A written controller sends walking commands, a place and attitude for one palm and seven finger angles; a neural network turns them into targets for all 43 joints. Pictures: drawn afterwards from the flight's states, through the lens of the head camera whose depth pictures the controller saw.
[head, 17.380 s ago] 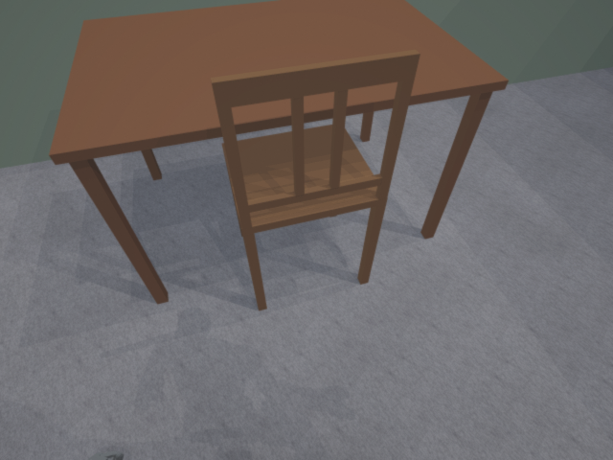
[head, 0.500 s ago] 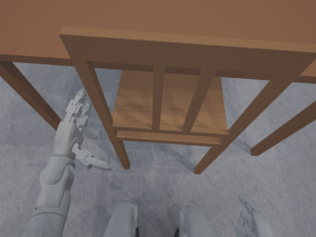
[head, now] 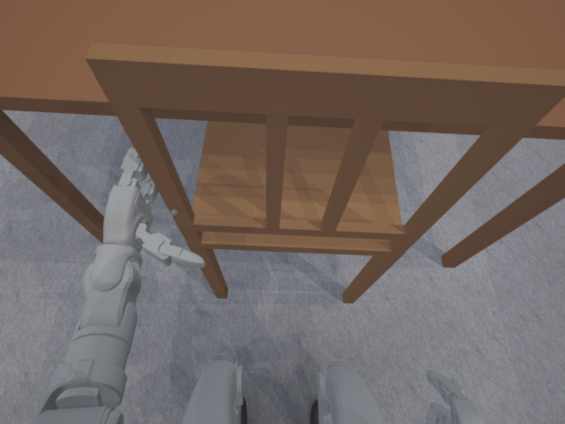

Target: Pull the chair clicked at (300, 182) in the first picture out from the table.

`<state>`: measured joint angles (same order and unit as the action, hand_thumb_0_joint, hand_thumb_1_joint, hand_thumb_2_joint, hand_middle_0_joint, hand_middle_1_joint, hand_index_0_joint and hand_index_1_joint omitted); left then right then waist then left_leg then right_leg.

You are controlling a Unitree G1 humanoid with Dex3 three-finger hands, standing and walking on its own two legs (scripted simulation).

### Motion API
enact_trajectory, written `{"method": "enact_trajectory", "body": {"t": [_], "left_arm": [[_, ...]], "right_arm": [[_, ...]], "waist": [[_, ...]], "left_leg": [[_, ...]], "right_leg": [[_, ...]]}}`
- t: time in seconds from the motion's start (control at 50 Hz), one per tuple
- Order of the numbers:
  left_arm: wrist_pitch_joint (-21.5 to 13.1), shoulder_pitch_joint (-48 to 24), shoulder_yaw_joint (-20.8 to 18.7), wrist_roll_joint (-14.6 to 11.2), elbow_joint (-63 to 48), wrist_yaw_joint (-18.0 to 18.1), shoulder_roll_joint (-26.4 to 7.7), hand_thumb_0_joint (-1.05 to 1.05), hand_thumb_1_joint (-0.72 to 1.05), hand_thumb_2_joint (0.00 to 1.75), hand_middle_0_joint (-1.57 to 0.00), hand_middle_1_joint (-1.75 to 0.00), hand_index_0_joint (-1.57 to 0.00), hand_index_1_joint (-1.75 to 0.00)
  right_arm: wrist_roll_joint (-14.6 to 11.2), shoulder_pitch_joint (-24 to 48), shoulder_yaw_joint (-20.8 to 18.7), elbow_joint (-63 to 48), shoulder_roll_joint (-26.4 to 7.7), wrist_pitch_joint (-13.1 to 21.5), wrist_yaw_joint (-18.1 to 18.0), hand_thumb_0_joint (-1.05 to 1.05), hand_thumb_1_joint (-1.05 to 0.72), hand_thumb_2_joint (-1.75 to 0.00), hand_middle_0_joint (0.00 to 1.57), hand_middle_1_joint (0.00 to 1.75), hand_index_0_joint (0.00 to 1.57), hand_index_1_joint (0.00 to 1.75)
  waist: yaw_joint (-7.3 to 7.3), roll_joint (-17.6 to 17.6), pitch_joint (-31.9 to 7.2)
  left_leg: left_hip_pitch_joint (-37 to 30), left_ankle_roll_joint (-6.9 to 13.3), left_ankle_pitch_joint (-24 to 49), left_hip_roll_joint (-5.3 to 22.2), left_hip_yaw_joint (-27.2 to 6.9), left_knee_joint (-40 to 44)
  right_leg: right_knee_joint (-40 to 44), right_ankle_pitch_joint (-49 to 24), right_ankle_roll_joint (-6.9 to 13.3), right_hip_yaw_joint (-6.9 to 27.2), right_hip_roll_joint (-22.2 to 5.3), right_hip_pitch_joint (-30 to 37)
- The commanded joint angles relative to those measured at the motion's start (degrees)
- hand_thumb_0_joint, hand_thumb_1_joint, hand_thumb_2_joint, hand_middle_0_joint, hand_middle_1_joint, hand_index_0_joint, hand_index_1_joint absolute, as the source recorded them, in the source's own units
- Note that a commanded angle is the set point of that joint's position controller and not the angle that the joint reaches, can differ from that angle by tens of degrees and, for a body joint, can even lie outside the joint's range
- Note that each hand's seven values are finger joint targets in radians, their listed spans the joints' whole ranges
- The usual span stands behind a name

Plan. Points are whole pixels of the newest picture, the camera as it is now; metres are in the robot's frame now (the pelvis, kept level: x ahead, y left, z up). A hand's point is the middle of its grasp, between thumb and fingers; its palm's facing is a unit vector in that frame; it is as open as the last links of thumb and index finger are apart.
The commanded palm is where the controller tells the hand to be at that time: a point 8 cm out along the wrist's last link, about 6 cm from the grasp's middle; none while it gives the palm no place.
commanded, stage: push the fingers through the gap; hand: left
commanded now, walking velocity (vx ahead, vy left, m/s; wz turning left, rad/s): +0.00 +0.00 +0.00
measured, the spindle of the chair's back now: (274, 180) +0.44 +0.01 +0.04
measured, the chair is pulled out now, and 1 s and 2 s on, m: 0.00 0.00 0.01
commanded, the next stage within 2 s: hook a spindle and tug to test in 0.58 s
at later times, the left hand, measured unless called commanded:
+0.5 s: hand (178, 200) +0.42 +0.15 +0.02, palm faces -0.05 -1.00 -0.05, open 16.9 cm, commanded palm +0.39 +0.20 +0.02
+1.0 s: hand (176, 198) +0.42 +0.15 +0.02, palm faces -0.05 -1.00 -0.04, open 15.8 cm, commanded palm +0.40 +0.20 +0.02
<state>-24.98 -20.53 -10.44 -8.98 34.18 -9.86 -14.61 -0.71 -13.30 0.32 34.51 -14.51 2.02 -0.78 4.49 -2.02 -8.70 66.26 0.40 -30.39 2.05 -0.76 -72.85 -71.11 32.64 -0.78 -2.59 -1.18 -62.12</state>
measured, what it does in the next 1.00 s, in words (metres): stands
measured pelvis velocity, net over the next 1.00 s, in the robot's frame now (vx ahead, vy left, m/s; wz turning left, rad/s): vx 0.00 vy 0.00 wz -0.01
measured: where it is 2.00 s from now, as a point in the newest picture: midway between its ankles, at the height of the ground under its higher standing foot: outside the picture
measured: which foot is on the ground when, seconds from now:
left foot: down 0.00-1.00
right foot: down 0.00-1.00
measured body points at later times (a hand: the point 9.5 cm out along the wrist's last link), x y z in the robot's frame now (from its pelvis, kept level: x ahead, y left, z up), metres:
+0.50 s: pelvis +0.00 +0.00 +0.00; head +0.13 +0.00 +0.43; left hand +0.41 +0.20 +0.02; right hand +0.10 -0.27 -0.12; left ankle +0.03 +0.11 -0.62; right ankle +0.01 -0.13 -0.62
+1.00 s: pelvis +0.00 +0.00 +0.00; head +0.13 +0.01 +0.43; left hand +0.42 +0.21 +0.02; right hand +0.10 -0.26 -0.12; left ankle +0.03 +0.11 -0.62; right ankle +0.01 -0.13 -0.62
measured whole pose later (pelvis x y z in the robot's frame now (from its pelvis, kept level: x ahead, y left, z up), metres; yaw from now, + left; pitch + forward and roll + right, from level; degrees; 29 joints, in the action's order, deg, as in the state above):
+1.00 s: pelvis +0.00 +0.00 +0.00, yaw +0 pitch +24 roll -3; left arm -26.8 -27.0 -12.8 -8.1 42.2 -9.8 -16.1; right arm -0.3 -13.6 0.4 34.9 -14.5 -0.4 -0.1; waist 5.8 -1.9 -8.5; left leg 67.3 0.4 -30.4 2.4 -1.0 -73.1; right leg -71.0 32.3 -0.8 -2.7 -0.8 -63.0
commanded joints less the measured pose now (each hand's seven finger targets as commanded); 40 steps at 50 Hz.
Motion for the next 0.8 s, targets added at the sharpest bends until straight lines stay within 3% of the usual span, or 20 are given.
{"method": "enact_trajectory", "body": {"t": [0.0,0.06,0.12,0.18,0.26,0.34,0.38,0.42,0.44,0.5,0.58,0.6,0.66,0.78], "left_arm": [[-4.86,-17.68,-2.78,-0.06,-10.15,0.21,-8.61,0.0,-0.5,0.3,-0.06,-0.08,-0.06,-0.08],[-4.85,-21.11,-4.21,0.29,-6.38,0.42,-10.14,0.0,-0.5,0.3,-0.06,-0.08,-0.06,-0.08],[-5.47,-24.25,-3.11,0.5,-7.08,0.5,-9.04,0.0,-0.5,0.3,-0.06,-0.08,-0.06,-0.08],[-5.29,-21.67,-4.58,0.34,-5.88,0.43,-10.07,0.0,-0.5,0.3,-0.06,-0.08,-0.06,-0.08],[-4.71,-19.61,-4.62,0.29,-4.46,0.23,-9.98,0.0,-0.5,0.3,-0.06,-0.08,-0.06,-0.08],[-5.5,-22.33,-4.94,0.32,-4.9,0.39,-10.67,0.0,-0.5,0.3,-0.06,-0.08,-0.06,-0.08],[-6.27,-22.52,-4.64,0.25,-6.25,0.35,-10.34,0.0,-0.5,0.3,-0.06,-0.08,-0.06,-0.08],[-6.81,-24.27,-4.37,0.23,-7.1,0.42,-10.49,0.0,-0.5,0.3,-0.06,-0.08,-0.06,-0.08],[-6.74,-22.51,-5.01,0.11,-6.3,0.35,-10.87,0.0,-0.5,0.3,-0.06,-0.08,-0.06,-0.08],[-6.37,-22.69,-3.99,0.33,-4.68,0.06,-9.92,0.0,-0.5,0.3,-0.06,-0.08,-0.06,-0.08],[-6.01,-23.75,-4.95,0.17,-3.17,-0.24,-11.03,0.0,-0.5,0.3,-0.06,-0.08,-0.06,-0.08],[-6.2,-23.97,-5.2,0.33,-3.49,-0.23,-11.53,0.0,-0.5,0.3,-0.06,-0.08,-0.06,-0.08],[-6.05,-23.28,-4.68,0.11,-3.1,-0.32,-10.6,0.0,-0.5,0.3,-0.06,-0.08,-0.06,-0.08],[-6.04,-22.12,-4.32,0.07,-4.34,-0.36,-10.0,0.0,-0.5,0.3,-0.17,-0.41,-0.17,-0.41]], "right_arm": [[0.2,-3.82,-3.74,-5.18,-8.92,1.57,-0.51,0.0,-0.9,-0.9,0.2,0.3,0.2,0.3],[0.27,-4.26,-3.61,-4.44,-9.13,1.01,-0.62,0.0,-0.9,-0.9,0.2,0.3,0.2,0.3],[0.43,-4.7,-3.69,-4.32,-8.94,0.86,-0.52,0.0,-0.9,-0.9,0.2,0.3,0.2,0.3],[0.45,-4.97,-3.88,-4.61,-8.92,0.44,-0.33,0.0,-0.9,-0.9,0.2,0.3,0.2,0.3],[0.21,-5.03,-3.78,-4.96,-8.91,-0.36,0.07,0.0,-0.9,-0.9,0.2,0.3,0.2,0.3],[0.2,-5.0,-3.66,-4.78,-8.88,-0.56,0.02,0.0,-0.9,-0.9,0.2,0.3,0.2,0.3],[0.24,-4.95,-3.72,-4.95,-8.78,-0.4,-0.09,0.0,-0.9,-0.9,0.2,0.3,0.2,0.3],[0.35,-5.2,-3.81,-4.38,-8.82,-0.25,-0.13,0.0,-0.9,-0.9,0.2,0.3,0.2,0.3],[0.41,-5.28,-3.79,-4.43,-8.84,-0.27,-0.12,0.0,-0.9,-0.9,0.2,0.3,0.2,0.3],[0.43,-5.25,-3.73,-4.19,-8.94,-0.36,-0.07,0.0,-0.9,-0.9,0.2,0.3,0.2,0.3],[0.28,-5.0,-3.62,-4.14,-9.11,-0.56,-0.2,0.0,-0.9,-0.9,0.2,0.3,0.2,0.3],[0.38,-5.13,-3.61,-4.17,-9.13,-0.5,-0.24,0.0,-0.9,-0.9,0.2,0.3,0.2,0.3],[0.31,-4.94,-3.61,-4.48,-9.03,-0.63,-0.1,0.0,-0.9,-0.9,0.2,0.3,0.2,0.3],[0.4,-5.03,-3.68,-4.78,-8.93,-0.6,0.12,0.0,-0.9,-0.9,0.2,0.3,0.2,0.3]], "waist": [[0.97,-2.09,-25.47],[1.5,-0.13,-23.83],[1.48,-3.26,-26.95],[0.81,-1.72,-28.25],[1.0,0.0,-26.16],[1.62,-0.1,-25.14],[1.31,-1.21,-26.58],[1.92,-1.93,-27.14],[1.3,-1.72,-27.44],[2.05,-1.48,-25.86],[2.06,-0.41,-24.8],[1.75,-1.61,-25.32],[1.83,-1.58,-25.53],[1.47,-2.12,-27.25]], "left_leg": [[-22.46,0.39,20.41,-0.82,-1.7,7.72],[-19.95,0.5,17.9,-0.91,-1.66,7.53],[-22.87,0.42,20.36,-0.91,-1.74,7.31],[-22.41,0.41,21.6,-0.92,-1.35,7.21],[-20.48,0.59,20.84,-0.9,-1.05,7.71],[-18.83,0.92,18.41,-1.1,-0.65,7.59],[-20.05,0.76,19.24,-1.07,-0.71,7.59],[-21.46,0.77,20.07,-0.94,-0.82,7.29],[-21.03,0.76,20.17,-1.12,-0.77,7.4],[-20.44,0.83,19.61,-0.99,-0.85,7.34],[-18.91,0.9,17.59,-1.07,-0.74,7.43],[-19.47,0.87,18.53,-1.12,-0.82,7.35],[-20.49,0.75,19.03,-1.05,-0.84,7.55],[-21.45,0.68,20.35,-0.99,-0.92,7.58]], "right_leg": [[8.41,-18.7,2.16,-0.52,1.34,8.0],[8.68,-17.25,1.99,-0.32,1.39,7.95],[8.3,-18.4,2.18,-0.41,1.35,7.32],[8.36,-20.48,2.09,-0.12,1.39,9.59],[8.82,-20.83,1.95,-0.04,1.5,10.52],[9.22,-19.51,1.79,0.36,1.59,10.77],[8.95,-19.78,1.88,0.35,1.49,10.77],[9.02,-20.27,1.85,0.29,1.58,10.16],[9.1,-20.56,1.89,0.44,1.59,11.23],[9.05,-19.88,1.82,0.17,1.57,9.8],[9.47,-18.55,1.79,0.39,1.57,10.11],[9.08,-19.03,1.95,0.31,1.61,10.07],[9.37,-19.2,1.91,0.2,1.68,9.7],[9.08,-20.23,1.96,0.05,1.72,10.42]]}}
